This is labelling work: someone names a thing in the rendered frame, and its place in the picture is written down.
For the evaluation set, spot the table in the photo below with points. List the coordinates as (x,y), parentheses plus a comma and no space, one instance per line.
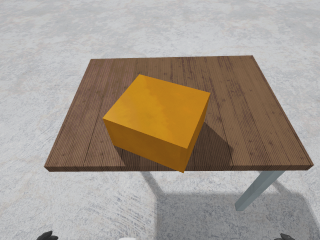
(245,127)

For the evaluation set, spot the carton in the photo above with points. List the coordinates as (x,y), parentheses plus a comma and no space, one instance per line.
(158,120)

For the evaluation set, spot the left robot hand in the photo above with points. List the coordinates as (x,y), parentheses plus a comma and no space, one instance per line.
(47,236)

